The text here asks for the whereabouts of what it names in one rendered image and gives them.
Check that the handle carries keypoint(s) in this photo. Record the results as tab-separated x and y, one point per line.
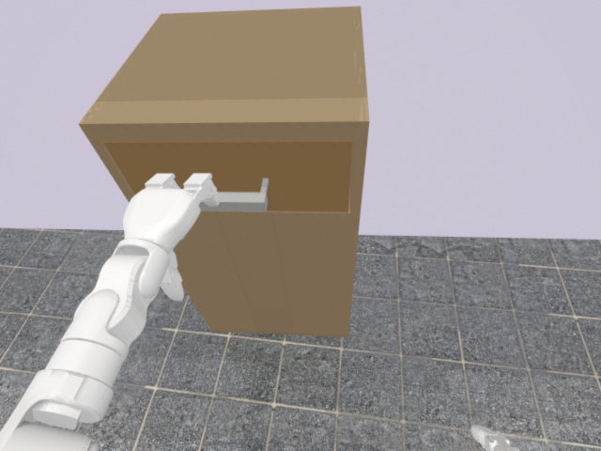
241	201

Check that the robot left forearm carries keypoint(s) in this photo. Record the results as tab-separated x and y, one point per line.
76	385

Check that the left robot hand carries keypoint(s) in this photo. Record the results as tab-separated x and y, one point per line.
163	213

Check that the right robot hand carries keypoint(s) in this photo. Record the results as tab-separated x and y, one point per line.
491	440

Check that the drawer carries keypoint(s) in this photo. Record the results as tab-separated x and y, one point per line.
304	175

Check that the cabinet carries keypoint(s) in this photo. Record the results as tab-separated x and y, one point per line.
271	74

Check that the robot left upper arm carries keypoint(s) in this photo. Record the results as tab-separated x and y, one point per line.
36	437

